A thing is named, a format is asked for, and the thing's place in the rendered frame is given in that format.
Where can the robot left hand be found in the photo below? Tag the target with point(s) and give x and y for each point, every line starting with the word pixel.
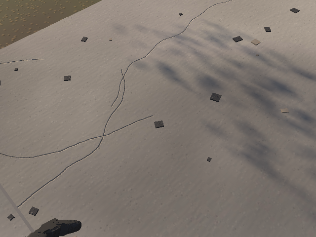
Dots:
pixel 56 228

